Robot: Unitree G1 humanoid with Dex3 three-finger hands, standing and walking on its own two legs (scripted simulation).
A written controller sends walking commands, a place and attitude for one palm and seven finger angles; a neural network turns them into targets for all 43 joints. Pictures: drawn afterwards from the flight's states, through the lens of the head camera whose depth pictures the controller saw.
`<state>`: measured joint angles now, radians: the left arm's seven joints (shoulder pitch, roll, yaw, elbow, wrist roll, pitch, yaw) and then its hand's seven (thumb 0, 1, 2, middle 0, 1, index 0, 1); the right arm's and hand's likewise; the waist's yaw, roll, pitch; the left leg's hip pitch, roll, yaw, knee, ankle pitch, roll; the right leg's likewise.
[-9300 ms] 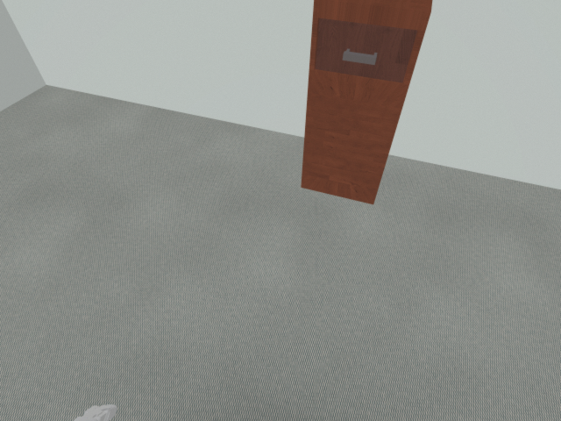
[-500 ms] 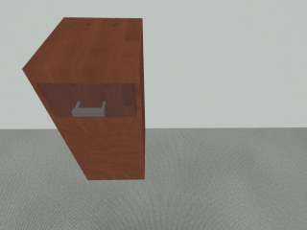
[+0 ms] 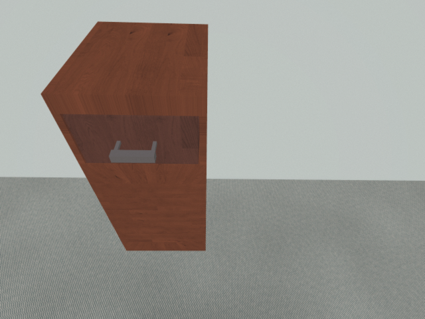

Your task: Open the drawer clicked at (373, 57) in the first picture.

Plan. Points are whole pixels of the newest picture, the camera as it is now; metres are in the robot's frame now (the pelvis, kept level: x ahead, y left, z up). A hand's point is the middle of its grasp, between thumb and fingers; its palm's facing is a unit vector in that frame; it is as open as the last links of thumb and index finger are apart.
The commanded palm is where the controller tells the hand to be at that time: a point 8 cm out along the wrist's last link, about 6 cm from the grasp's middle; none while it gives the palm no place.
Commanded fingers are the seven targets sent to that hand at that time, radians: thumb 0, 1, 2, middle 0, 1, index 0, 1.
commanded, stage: look again from close up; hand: left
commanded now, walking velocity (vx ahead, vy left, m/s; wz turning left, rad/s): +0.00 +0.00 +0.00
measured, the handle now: (134, 150) +0.52 +0.25 -0.03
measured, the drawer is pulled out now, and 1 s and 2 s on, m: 0.00 0.00 0.00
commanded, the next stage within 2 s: raise the hand with hooked fingers in 0.24 s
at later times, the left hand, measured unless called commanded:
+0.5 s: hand (106, 310) +0.15 +0.21 -0.07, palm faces -0.05 -0.79 -0.60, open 7.5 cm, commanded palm +0.12 +0.24 -0.04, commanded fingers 0.00 0.69 0.81 -0.22 -0.44 -0.22 -0.44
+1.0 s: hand (97, 271) +0.20 +0.23 -0.01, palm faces +0.17 -0.01 -0.99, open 10.0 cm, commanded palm +0.17 +0.23 +0.03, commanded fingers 0.00 0.11 0.56 -0.26 -0.81 -0.26 -0.81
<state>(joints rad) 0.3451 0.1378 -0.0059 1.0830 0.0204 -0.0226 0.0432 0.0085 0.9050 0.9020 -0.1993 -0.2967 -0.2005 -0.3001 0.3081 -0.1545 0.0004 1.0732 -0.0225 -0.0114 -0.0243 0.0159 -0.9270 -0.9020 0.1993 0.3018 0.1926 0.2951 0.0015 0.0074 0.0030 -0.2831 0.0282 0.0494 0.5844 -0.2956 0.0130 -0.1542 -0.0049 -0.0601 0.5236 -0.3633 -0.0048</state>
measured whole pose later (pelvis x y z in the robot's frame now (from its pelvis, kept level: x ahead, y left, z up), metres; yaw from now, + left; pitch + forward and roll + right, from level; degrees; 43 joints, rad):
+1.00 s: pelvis -0.02 -0.05 -0.05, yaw +2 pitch +11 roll +1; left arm 0.26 0.41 0.02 0.04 1.03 -0.08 0.49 0.01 0.31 0.65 -0.27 -0.67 -0.27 -0.67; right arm 0.03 -0.22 -0.04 0.59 -0.07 0.04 -0.02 0.01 -0.90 -0.90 0.20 0.30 0.20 0.30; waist 0.10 0.05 -0.13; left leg -0.74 0.04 -0.01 0.96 -0.41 -0.03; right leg -0.66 0.02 -0.10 1.00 -0.54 -0.09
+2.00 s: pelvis -0.01 +0.02 +0.00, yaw -3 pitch +2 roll +0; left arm -0.12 0.45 -0.09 0.08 0.94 0.16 0.04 0.00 -0.49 0.30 -0.32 -1.20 -0.32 -1.20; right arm 0.14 -0.23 0.01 0.62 0.00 0.12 -0.02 0.01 -0.90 -0.90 0.20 0.30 0.20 0.30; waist 0.08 0.08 -0.03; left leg -0.31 -0.05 -0.01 0.52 -0.24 0.03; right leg -0.25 -0.01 0.02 0.53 -0.31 0.01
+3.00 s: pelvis +0.01 +0.00 -0.01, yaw -3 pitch +8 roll +0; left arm -0.29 0.46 -0.04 0.37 0.96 0.01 0.13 0.00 -0.49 0.30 -0.32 -1.20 -0.32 -1.20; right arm 0.21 -0.26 -0.05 0.66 0.01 0.11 -0.05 0.01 -0.90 -0.90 0.20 0.30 0.20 0.30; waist 0.04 0.06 -0.07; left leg -0.45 -0.02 -0.02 0.61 -0.30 0.01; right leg -0.38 0.01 0.01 0.62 -0.38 -0.02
